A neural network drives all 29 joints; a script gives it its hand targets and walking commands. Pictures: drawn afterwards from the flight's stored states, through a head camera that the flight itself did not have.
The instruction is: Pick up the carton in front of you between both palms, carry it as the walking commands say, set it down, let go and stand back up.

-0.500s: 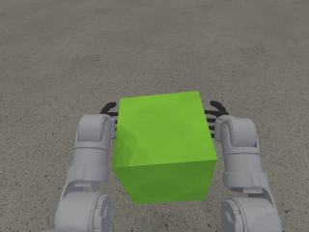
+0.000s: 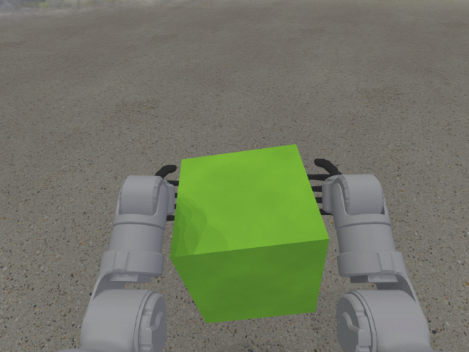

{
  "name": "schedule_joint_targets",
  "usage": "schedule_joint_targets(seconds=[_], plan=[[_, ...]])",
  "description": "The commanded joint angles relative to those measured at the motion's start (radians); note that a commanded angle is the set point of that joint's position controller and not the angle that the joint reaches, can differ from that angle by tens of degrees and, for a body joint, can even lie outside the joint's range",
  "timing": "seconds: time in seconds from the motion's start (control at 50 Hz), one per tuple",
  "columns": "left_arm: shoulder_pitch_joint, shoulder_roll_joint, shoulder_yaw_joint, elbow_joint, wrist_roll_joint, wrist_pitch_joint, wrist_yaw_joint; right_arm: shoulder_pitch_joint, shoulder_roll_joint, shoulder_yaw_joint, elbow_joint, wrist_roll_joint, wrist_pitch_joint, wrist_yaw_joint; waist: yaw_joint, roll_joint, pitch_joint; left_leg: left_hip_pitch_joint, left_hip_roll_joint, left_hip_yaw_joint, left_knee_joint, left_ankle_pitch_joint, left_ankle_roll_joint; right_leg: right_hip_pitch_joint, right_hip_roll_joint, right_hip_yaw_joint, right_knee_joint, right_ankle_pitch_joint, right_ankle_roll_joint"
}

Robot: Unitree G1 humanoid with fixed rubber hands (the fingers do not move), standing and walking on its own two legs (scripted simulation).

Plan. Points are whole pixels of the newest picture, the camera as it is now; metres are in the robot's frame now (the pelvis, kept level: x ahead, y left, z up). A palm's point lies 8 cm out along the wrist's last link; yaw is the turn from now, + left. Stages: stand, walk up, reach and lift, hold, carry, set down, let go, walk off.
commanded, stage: carry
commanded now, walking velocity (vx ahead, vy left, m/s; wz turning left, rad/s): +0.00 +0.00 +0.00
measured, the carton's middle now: (249, 237) +0.33 -0.01 +0.05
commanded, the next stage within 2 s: none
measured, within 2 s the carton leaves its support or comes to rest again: neither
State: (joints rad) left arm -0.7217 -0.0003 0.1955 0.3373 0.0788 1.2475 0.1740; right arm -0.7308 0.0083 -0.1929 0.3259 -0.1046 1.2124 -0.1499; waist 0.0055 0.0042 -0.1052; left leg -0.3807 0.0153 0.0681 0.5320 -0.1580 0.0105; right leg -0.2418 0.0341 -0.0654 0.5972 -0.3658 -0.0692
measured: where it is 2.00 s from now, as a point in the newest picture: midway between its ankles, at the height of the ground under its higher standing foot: outside the picture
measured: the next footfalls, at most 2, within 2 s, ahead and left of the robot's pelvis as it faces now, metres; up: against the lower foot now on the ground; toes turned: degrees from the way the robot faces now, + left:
none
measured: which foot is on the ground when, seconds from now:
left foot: down 0.00-1.00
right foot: down 0.00-1.00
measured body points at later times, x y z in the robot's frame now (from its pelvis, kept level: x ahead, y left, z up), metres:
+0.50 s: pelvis -0.01 -0.01 +0.00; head -0.03 -0.02 +0.45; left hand +0.35 +0.14 +0.12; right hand +0.35 -0.16 +0.13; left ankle +0.08 +0.12 -0.73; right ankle -0.03 -0.07 -0.73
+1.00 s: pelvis -0.01 -0.01 +0.00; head -0.03 -0.02 +0.45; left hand +0.35 +0.14 +0.13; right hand +0.35 -0.16 +0.13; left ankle +0.08 +0.12 -0.73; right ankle -0.03 -0.07 -0.73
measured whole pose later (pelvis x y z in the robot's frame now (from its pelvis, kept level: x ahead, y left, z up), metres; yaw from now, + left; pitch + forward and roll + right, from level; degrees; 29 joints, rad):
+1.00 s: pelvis -0.01 -0.01 +0.00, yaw +0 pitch +0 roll +1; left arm -0.73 -0.01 0.21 0.29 0.07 1.26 0.19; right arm -0.74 0.01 -0.19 0.28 -0.10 1.23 -0.15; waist 0.01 0.00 -0.05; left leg -0.39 0.04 0.07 0.53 -0.13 -0.01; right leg -0.27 0.04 -0.09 0.62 -0.36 -0.09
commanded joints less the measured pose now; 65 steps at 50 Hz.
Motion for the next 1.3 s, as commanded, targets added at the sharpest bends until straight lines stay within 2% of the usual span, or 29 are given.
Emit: schedule_joint_targets(seconds=[0.0,0.08,0.12,0.16,0.22,0.24,0.28,0.36,0.4,0.42,0.44,0.48,0.5,0.54,0.56,0.6,0.66,0.72,0.76,0.78,0.8,0.86,0.92,0.94,1.0,1.08,1.12,1.16,1.28], plan=[[-0.789,-1.16,-0.463,-0.172,-0.477,-0.06,-0.297,-0.726,1.161,0.471,-0.13,0.472,-0.021,0.273,0.005,-0.022,-0.353,0.21,0.126,-0.105,-0.011,0.218,0.056,0.03,-0.159,0.116,-0.086,0.288,0.005],[-0.79,-1.138,-0.464,-0.19,-0.464,-0.051,-0.296,-0.695,1.166,0.461,-0.089,0.459,-0.006,0.273,0.0,-0.002,-0.337,0.206,0.12,-0.106,-0.016,0.138,0.052,0.017,-0.163,0.128,-0.112,0.241,-0.005],[-0.775,-1.136,-0.453,-0.169,-0.452,-0.05,-0.297,-0.704,1.175,0.474,-0.094,0.461,-0.009,0.275,-0.002,-0.028,-0.31,0.186,0.113,-0.103,-0.025,0.128,0.048,-0.001,-0.171,0.133,-0.124,0.249,0.003],[-0.798,-1.146,-0.461,-0.181,-0.467,-0.053,-0.3,-0.717,1.171,0.471,-0.104,0.466,-0.011,0.276,-0.002,-0.031,-0.315,0.188,0.121,-0.102,-0.018,0.149,0.047,0.003,-0.176,0.13,-0.114,0.283,0.001],[-0.811,-1.151,-0.479,-0.19,-0.467,-0.049,-0.296,-0.72,1.165,0.469,-0.096,0.466,-0.008,0.277,0.002,0.001,-0.337,0.203,0.118,-0.106,-0.015,0.137,0.05,0.016,-0.172,0.13,-0.116,0.226,-0.011],[-0.777,-1.147,-0.462,-0.176,-0.454,-0.046,-0.298,-0.726,1.168,0.478,-0.112,0.471,-0.007,0.275,0.001,-0.021,-0.318,0.194,0.118,-0.1,-0.027,0.131,0.048,-0.001,-0.175,0.131,-0.119,0.229,-0.004],[-0.795,-1.152,-0.467,-0.187,-0.466,-0.045,-0.3,-0.733,1.169,0.48,-0.119,0.469,-0.008,0.273,0.0,-0.044,-0.324,0.187,0.114,-0.093,-0.013,0.135,0.046,0.009,-0.167,0.124,-0.116,0.27,-0.001],[-0.765,-1.149,-0.459,-0.16,-0.459,-0.043,-0.3,-0.704,1.164,0.47,-0.089,0.466,-0.007,0.275,0.004,-0.022,-0.345,0.187,0.118,-0.09,-0.002,0.188,0.05,0.036,-0.172,0.117,-0.086,0.353,0.001],[-0.795,-1.155,-0.475,-0.2,-0.47,-0.045,-0.3,-0.745,1.173,0.492,-0.155,0.479,-0.008,0.275,-0.004,-0.016,-0.347,0.188,0.118,-0.092,-0.008,0.154,0.046,0.037,-0.177,0.123,-0.095,0.34,-0.005],[-0.786,-1.155,-0.46,-0.174,-0.463,-0.041,-0.298,-0.723,1.168,0.479,-0.122,0.471,-0.005,0.274,-0.004,-0.043,-0.328,0.175,0.116,-0.089,-0.018,0.149,0.042,0.03,-0.17,0.114,-0.097,0.311,-0.003],[-0.77,-1.153,-0.471,-0.166,-0.465,-0.043,-0.3,-0.718,1.164,0.475,-0.109,0.473,-0.007,0.275,-0.006,-0.014,-0.332,0.184,0.117,-0.091,-0.021,0.121,0.041,0.021,-0.173,0.123,-0.104,0.271,-0.003],[-0.778,-1.157,-0.468,-0.166,-0.465,-0.044,-0.3,-0.731,1.174,0.487,-0.132,0.473,-0.011,0.273,0.0,-0.031,-0.324,0.185,0.107,-0.08,-0.019,0.102,0.042,0.012,-0.182,0.131,-0.117,0.289,-0.003],[-0.804,-1.148,-0.485,-0.226,-0.48,-0.05,-0.303,-0.745,1.173,0.494,-0.159,0.484,-0.008,0.272,-0.001,-0.019,-0.334,0.191,0.108,-0.086,-0.015,0.115,0.038,0.033,-0.186,0.131,-0.116,0.303,-0.008],[-0.806,-1.157,-0.48,-0.211,-0.479,-0.044,-0.297,-0.72,1.176,0.489,-0.129,0.472,-0.006,0.27,0.006,-0.027,-0.341,0.184,0.117,-0.082,-0.001,0.159,0.042,0.041,-0.174,0.116,-0.099,0.373,0.002],[-0.765,-1.142,-0.462,-0.172,-0.457,-0.042,-0.299,-0.707,1.166,0.484,-0.103,0.468,-0.001,0.268,0.001,-0.032,-0.34,0.198,0.113,-0.077,-0.003,0.166,0.041,0.035,-0.174,0.11,-0.094,0.36,0.0],[-0.797,-1.16,-0.483,-0.206,-0.469,-0.042,-0.302,-0.702,1.169,0.486,-0.115,0.47,-0.008,0.273,0.001,-0.024,-0.336,0.181,0.116,-0.089,-0.008,0.171,0.043,0.04,-0.182,0.116,-0.092,0.378,0.011],[-0.813,-1.15,-0.493,-0.236,-0.477,-0.044,-0.298,-0.738,1.182,0.493,-0.139,0.483,-0.009,0.276,-0.001,-0.002,-0.334,0.193,0.115,-0.081,-0.01,0.146,0.038,0.021,-0.18,0.119,-0.106,0.306,0.0],[-0.787,-1.166,-0.477,-0.188,-0.475,-0.038,-0.302,-0.74,1.159,0.5,-0.152,0.473,-0.007,0.27,0.004,-0.03,-0.327,0.19,0.114,-0.082,-0.013,0.154,0.038,0.02,-0.177,0.114,-0.104,0.312,0.002],[-0.743,-1.151,-0.473,-0.164,-0.461,-0.039,-0.303,-0.71,1.17,0.487,-0.111,0.47,-0.001,0.272,-0.001,-0.024,-0.353,0.204,0.124,-0.091,-0.014,0.171,0.044,0.03,-0.168,0.109,-0.091,0.312,-0.003],[-0.8,-1.155,-0.487,-0.211,-0.479,-0.042,-0.302,-0.698,1.174,0.49,-0.118,0.471,-0.006,0.275,0.01,-0.024,-0.344,0.198,0.119,-0.078,-0.008,0.181,0.042,0.03,-0.168,0.105,-0.09,0.331,0.008],[-0.776,-1.162,-0.484,-0.173,-0.479,-0.04,-0.304,-0.71,1.165,0.485,-0.133,0.474,-0.008,0.275,0.003,-0.013,-0.338,0.202,0.118,-0.083,-0.019,0.154,0.04,0.017,-0.174,0.112,-0.1,0.278,-0.001],[-0.787,-1.159,-0.489,-0.193,-0.473,-0.044,-0.302,-0.745,1.168,0.493,-0.14,0.475,-0.007,0.27,0.004,-0.004,-0.347,0.212,0.12,-0.08,-0.008,0.161,0.042,0.024,-0.174,0.121,-0.1,0.299,0.002],[-0.789,-1.151,-0.485,-0.21,-0.476,-0.04,-0.302,-0.735,1.172,0.488,-0.142,0.475,0.001,0.267,0.002,-0.041,-0.354,0.205,0.119,-0.077,-0.013,0.176,0.044,0.031,-0.174,0.111,-0.087,0.326,0.005],[-0.775,-1.158,-0.471,-0.169,-0.479,-0.034,-0.303,-0.702,1.155,0.489,-0.121,0.465,-0.001,0.267,0.005,-0.032,-0.355,0.202,0.125,-0.086,-0.008,0.172,0.045,0.041,-0.169,0.105,-0.095,0.318,0.003],[-0.802,-1.154,-0.487,-0.207,-0.477,-0.041,-0.302,-0.722,1.177,0.489,-0.126,0.476,-0.003,0.274,0.004,-0.012,-0.344,0.189,0.122,-0.081,-0.007,0.177,0.046,0.044,-0.18,0.112,-0.092,0.35,0.008],[-0.778,-1.157,-0.469,-0.177,-0.473,-0.041,-0.302,-0.707,1.166,0.489,-0.114,0.47,-0.006,0.273,0.013,-0.048,-0.351,0.19,0.116,-0.067,-0.009,0.144,0.04,0.046,-0.18,0.107,-0.091,0.363,0.006],[-0.83,-1.155,-0.487,-0.224,-0.48,-0.047,-0.3,-0.732,1.188,0.488,-0.11,0.478,-0.006,0.27,0.004,-0.037,-0.329,0.172,0.11,-0.063,-0.008,0.151,0.036,0.037,-0.185,0.097,-0.092,0.385,0.008],[-0.802,-1.163,-0.486,-0.189,-0.479,-0.04,-0.301,-0.738,1.169,0.486,-0.132,0.47,-0.006,0.27,0.008,-0.012,-0.334,0.189,0.11,-0.066,-0.01,0.128,0.038,0.023,-0.185,0.109,-0.106,0.302,0.0],[-0.8,-1.156,-0.474,-0.177,-0.476,-0.04,-0.302,-0.728,1.163,0.476,-0.119,0.471,-0.007,0.275,-0.001,-0.019,-0.314,0.194,0.123,-0.083,-0.031,0.118,0.038,-0.005,-0.18,0.108,-0.121,0.218,0.001]])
